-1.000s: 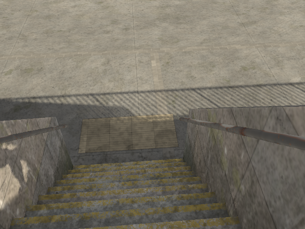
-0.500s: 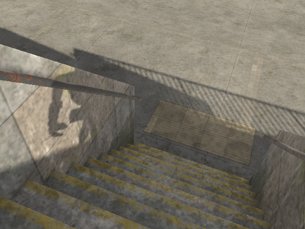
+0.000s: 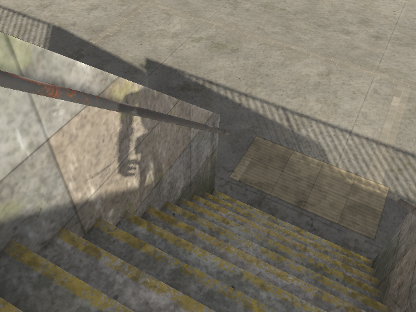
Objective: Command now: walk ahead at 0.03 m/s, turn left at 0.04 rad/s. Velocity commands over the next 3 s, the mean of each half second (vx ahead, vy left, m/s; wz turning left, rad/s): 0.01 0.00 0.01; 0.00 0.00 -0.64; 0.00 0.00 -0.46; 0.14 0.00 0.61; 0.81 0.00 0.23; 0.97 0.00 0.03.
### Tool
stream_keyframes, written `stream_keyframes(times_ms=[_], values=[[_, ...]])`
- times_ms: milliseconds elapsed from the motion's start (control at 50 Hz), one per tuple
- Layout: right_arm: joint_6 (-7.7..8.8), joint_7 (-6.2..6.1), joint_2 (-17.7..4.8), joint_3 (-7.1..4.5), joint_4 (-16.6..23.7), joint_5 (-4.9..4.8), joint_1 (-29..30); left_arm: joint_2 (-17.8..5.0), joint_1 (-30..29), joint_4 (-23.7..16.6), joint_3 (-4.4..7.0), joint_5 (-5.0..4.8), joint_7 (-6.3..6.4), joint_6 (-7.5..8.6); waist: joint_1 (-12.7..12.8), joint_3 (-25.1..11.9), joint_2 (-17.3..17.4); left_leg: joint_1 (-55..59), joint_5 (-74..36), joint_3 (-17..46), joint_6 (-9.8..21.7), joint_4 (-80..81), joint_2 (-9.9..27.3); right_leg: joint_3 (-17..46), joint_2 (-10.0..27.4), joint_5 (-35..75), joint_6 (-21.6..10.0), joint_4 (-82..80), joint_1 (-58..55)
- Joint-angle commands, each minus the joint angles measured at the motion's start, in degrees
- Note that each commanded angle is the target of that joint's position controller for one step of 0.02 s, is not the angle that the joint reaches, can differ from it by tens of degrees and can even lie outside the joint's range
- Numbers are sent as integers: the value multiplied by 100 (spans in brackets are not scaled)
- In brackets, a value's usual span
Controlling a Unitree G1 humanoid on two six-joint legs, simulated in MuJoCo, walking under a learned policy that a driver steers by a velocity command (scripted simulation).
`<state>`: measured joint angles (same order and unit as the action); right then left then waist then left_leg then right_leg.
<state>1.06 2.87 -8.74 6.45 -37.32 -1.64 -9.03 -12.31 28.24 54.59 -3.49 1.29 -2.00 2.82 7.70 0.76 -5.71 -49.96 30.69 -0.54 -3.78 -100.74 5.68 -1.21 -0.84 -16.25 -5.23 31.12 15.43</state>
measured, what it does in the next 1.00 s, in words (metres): steps to the left, turning right: left foot 0.22 m higher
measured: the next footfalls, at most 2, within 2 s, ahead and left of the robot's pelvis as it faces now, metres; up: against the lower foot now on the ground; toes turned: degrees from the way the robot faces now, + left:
left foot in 0.60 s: -0.06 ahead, +0.23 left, +0.22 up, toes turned -4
right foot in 1.28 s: -0.17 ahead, -0.02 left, +0.22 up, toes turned -35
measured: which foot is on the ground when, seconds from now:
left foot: down 0.00-0.18, up 0.20-0.58, down 0.60-1.00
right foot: down 0.00-0.62, up 0.64-1.00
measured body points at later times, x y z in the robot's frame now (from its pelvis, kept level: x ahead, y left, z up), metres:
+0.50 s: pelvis -0.05 +0.05 -0.02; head -0.07 +0.06 +0.43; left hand -0.08 +0.30 -0.17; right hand +0.19 -0.13 -0.09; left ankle -0.05 +0.18 -0.46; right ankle +0.00 -0.06 -0.74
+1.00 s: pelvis -0.11 +0.16 +0.19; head -0.09 +0.18 +0.64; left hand +0.17 +0.34 +0.11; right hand -0.08 -0.14 +0.10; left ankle -0.10 +0.23 -0.52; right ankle -0.14 +0.03 -0.34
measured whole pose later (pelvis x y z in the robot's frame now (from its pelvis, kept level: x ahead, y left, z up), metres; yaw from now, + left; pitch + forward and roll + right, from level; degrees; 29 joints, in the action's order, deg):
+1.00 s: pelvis -0.11 +0.16 +0.19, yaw -19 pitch +4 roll -2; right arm 6.2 -1.7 -16.9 1.1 -42.7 4.7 -13.0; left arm -19.6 8.6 32.8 2.9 4.2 -5.2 0.4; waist -3.2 -3.8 -1.1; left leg -24.6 27.4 -12.8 3.6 -48.1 6.5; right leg 0.2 -2.3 -1.6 3.4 97.3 53.7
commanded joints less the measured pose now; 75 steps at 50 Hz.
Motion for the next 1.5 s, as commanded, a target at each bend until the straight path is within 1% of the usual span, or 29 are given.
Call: stream_keyframes(times_ms=[20, 100, 260, 460, 480, 520, 600, 620, 640, 660, 680, 720, 760, 820, 880, 940, 1020, 1080, 1260, 1300, 1320, 1340, 1360, 1380, 1420, 1440, 1460, 1480, 1500], values=[[-487, -733, -453, -440, 531, -105, 1200, -766, 636, -273, 237, -163, 298, -288, -15, -494, 630, -1061, 269, -371, 213, 1109, -414, 1033, 1016, 4788, -259, 546, -1499], [-604, -797, -181, -480, 310, 57, 1103, -518, 947, -300, 225, -41, 460, -433, -101, -430, -455, -1898, 571, -131, 296, -93, -575, 1521, 1069, 4425, -491, 790, -1689], [-644, -677, -323, -643, 108, 135, 1521, -638, 504, -576, 273, 12, 368, -344, -56, 105, -130, -1770, 287, 360, 146, -1153, -881, 2548, 1425, 780, -819, -383, -469], [-540, -540, -193, -517, 414, 174, 1454, -1089, 255, -629, 481, -37, 403, -192, -43, -247, -149, -611, 1434, 283, 340, -2450, -781, 2335, 1964, 1532, -1563, -1160, -211], [-567, -270, -524, -226, 1424, 83, 1300, -1482, 1350, 251, 582, 1226, 408, 164, -78, 1032, 156, -2700, 880, 1366, 671, -3189, -264, 3490, 2640, 793, -1034, -1403, 255], [-563, -163, -805, -289, 1639, 45, 1229, -1831, 130, -348, 703, 809, 378, 382, -607, 69, 982, -801, 1645, 361, 627, -1939, -530, 3077, 2181, 729, -1130, -1877, 1286], [-500, -1, -1080, -376, 2280, -31, 822, -2100, -438, -727, 1070, 627, 261, 444, -822, -617, -304, 937, 3051, 56, 1196, 2189, -1171, 2541, 1982, 252, -1292, -2889, 1095], [-439, -15, -1238, -544, 1968, -44, 119, -1797, -826, -1034, 991, 778, 123, 337, -1108, -1240, 105, 2599, 1948, 441, 1639, 3410, -1261, 2440, 1853, -80, -1484, -2928, 1713], [-192, -121, -1759, -710, 1304, 249, -1648, -604, -1130, -1629, 680, 1004, -135, 97, -1645, -1600, 2471, 4878, -554, 4459, 3755, 5691, 442, 1233, 104, -1492, -615, -358, 3751], [-139, -360, -1327, -588, 579, 948, -3985, 7, -2043, -2004, 253, 748, 67, 6, -2916, -1080, 1000, 6669, -2877, 7828, 4481, 6391, 1669, 3119, -899, -1559, 287, 1003, 7042], [-108, -295, -1029, -601, 548, 1253, -3910, 472, -2655, -2234, 33, 384, 218, 51, -3225, -293, 462, 6697, -4493, 7935, 4143, 6637, 2086, 4715, -1032, -701, 806, 951, 8403], [-158, 26, -1063, -640, 542, 1054, -1904, -135, -2761, -2443, 201, 194, 504, 225, -1971, -933, 1494, 4920, -4159, 5124, 3007, 5856, 1419, 3825, -1055, -61, 1323, 1821, 7283], [-175, 311, -1176, -786, 697, 724, 10, -1257, -623, -1626, 514, 568, 345, -64, -520, -1327, 1818, 1237, -2297, 1969, 2281, 6104, 749, 1385, -1101, 627, 1543, 5459, 4597], [141, 144, -472, -511, 516, 633, 1406, -1216, -521, -1574, 587, 591, 50, -416, 143, -777, 312, -228, -609, 779, 1488, 6507, 613, 1014, -1016, 2374, 842, 7873, 3854], [570, -285, -906, -570, 46, 509, 874, -995, -309, -1631, 612, 358, -325, -228, 84, -705, 172, 393, -2026, -538, 961, 6394, 210, 265, -525, 2261, 723, 8515, 2984], [618, -520, -1622, -717, -68, 585, -23, -1056, -2011, -2457, 655, 137, -322, -125, -959, -621, 617, 2849, -3812, -453, 1132, 6215, 631, 49, -386, 1245, 925, 8066, 4040], [529, -518, -1922, -834, -991, 849, -2303, -580, -3776, -3211, 655, 545, -413, -221, -2165, -214, 2032, 5074, -1743, 732, 1369, 7063, 2033, -106, 351, 686, 692, 4769, 5443], [561, -446, -1851, -815, -1000, 1151, -1711, -603, -3257, -3025, 703, 553, -248, -308, -1743, -449, 1527, 4895, -3321, 1002, 1703, 7146, 2781, 361, 355, 1042, 455, 4733, 5259], [672, -201, -2392, -1195, -835, 741, 140, -764, -2098, -2337, 992, 439, -28, -79, -690, -440, 1442, 2916, -1467, -328, 825, 6617, 2080, -629, -181, 225, 108, 1965, 1477], [549, -153, -2179, -1272, -795, 787, 187, -1099, -1055, -1856, 1161, 218, 104, 3, -168, -1036, 308, 2679, -470, -1083, 768, 4470, 1209, -797, -663, 438, -126, -306, -216], [545, -148, -1529, -1112, -139, 888, 472, -1660, -170, -1553, 1263, 352, 275, 66, -224, -1896, -738, 508, 1210, -1022, 426, 2353, 303, 1000, 300, 4117, -1154, 839, -2431], [538, -90, -1065, -884, -21, 581, 181, -1783, 718, -1428, 1219, 651, 13, 134, 22, -2378, 116, -1007, 1272, 538, 295, 2272, -351, 2362, 1374, 5025, -1586, 664, -4169], [617, -163, -1173, -892, 267, 209, 565, -1239, 303, -1553, 917, 403, -399, 320, 85, -1340, 197, -1660, 1225, 1193, 11, 2841, -553, 3701, 2183, 4150, -1719, 91, -3033], [670, -263, -1369, -923, 208, 177, 624, -1021, -715, -1711, 772, -24, -662, 470, -398, -586, 103, -1854, 889, 1297, -209, 2802, -144, 3589, 2212, 3764, -1585, 250, -2132], [516, -268, -1440, -845, -469, 324, -978, -898, -2312, -1861, 657, -199, -776, 392, -1576, -762, 243, 382, -474, 981, -567, 2430, 357, 2277, 1794, 2432, -1172, 380, 974], [299, -145, -1216, -757, -740, 407, -1540, -697, -2736, -1787, 515, -80, -711, 323, -1825, -473, 429, 1517, -1028, 835, -649, 1709, 163, 1816, 1471, 1670, -889, 186, 2585], [-230, -295, -769, -844, -897, -12, -1686, -12, -2629, -1663, 327, -307, -116, -45, -1679, -1211, 357, 3130, -1469, 559, -205, 2497, -403, 1257, 1639, 2686, -513, 141, 2086], [-83, 96, -1137, -683, -750, 425, -1594, -571, -3115, -1876, 161, 21, -369, 185, -1863, 231, 791, 2844, -2111, 508, -647, 1632, -175, 949, 1018, 874, -214, 91, 4208], [51, 298, -1011, -742, -740, 393, -1861, -904, -3500, -1736, 254, -9, -365, 266, -2029, -82, 518, 3424, -2132, 268, -643, 1891, -316, 710, 1029, 478, -114, 149, 4286]])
